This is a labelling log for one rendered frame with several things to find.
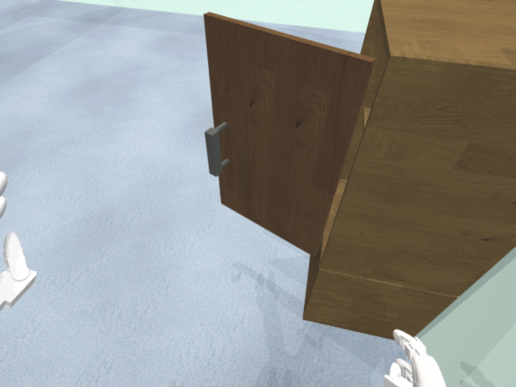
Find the handle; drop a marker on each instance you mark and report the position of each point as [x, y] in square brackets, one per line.
[213, 150]

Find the left robot hand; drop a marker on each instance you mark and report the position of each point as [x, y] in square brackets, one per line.
[18, 279]

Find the right robot hand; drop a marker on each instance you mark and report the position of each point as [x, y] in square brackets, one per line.
[424, 371]

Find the cupboard door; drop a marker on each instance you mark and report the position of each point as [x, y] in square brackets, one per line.
[291, 106]

